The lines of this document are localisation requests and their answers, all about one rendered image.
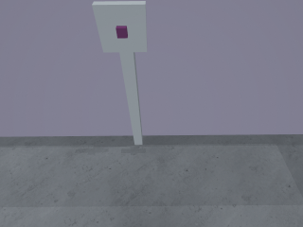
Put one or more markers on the button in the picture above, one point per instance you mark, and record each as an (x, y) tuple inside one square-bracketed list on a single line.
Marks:
[(121, 32)]

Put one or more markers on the panel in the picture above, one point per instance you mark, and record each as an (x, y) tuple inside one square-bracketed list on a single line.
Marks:
[(132, 14)]

